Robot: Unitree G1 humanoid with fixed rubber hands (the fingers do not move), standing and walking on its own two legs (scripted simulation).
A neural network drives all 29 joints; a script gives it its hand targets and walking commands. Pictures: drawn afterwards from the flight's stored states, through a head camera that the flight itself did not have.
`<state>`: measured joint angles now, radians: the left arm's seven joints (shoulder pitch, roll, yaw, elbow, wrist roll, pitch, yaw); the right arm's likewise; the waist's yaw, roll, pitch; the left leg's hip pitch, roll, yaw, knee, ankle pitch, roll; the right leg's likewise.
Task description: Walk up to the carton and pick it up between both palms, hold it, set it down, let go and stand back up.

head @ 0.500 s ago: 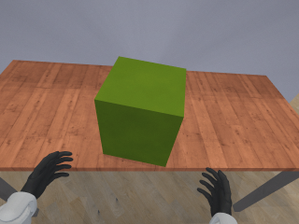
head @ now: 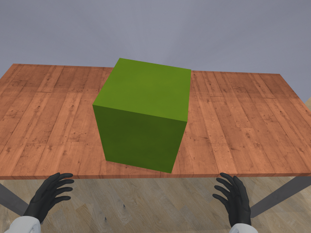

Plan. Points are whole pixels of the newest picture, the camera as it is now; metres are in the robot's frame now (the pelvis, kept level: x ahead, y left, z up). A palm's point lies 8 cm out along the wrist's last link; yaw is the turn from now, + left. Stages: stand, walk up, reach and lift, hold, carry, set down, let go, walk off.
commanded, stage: set down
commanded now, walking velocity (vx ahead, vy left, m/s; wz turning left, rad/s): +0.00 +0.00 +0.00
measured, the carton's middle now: (146, 117) +0.43 +0.01 +0.05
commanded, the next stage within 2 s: let go in 1.58 s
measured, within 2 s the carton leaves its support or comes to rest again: neither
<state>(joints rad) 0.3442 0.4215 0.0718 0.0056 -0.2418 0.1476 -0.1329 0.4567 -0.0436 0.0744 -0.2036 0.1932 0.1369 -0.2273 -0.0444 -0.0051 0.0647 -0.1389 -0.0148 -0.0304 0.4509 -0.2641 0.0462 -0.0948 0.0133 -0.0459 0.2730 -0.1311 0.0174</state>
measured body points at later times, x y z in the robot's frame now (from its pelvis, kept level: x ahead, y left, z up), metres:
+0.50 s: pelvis +0.00 +0.00 +0.00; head +0.02 +0.01 +0.45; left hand +0.19 +0.25 -0.03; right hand +0.16 -0.20 -0.01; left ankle -0.01 +0.08 -0.75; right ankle +0.01 -0.14 -0.75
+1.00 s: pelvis +0.01 +0.00 +0.00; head +0.02 +0.00 +0.45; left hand +0.18 +0.23 -0.07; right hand +0.16 -0.23 -0.06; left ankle -0.01 +0.08 -0.75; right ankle +0.01 -0.14 -0.75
